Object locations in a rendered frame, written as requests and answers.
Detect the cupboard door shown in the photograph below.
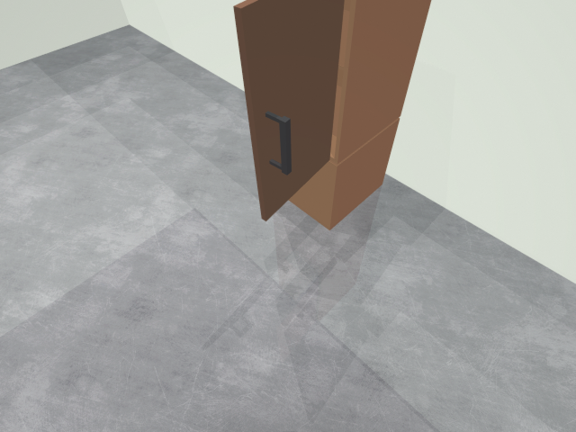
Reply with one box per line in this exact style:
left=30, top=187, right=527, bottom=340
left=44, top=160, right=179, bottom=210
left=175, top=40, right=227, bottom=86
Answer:
left=233, top=0, right=345, bottom=221

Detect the handle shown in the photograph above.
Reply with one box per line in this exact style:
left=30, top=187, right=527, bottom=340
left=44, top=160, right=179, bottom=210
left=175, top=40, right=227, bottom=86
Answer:
left=265, top=112, right=292, bottom=175

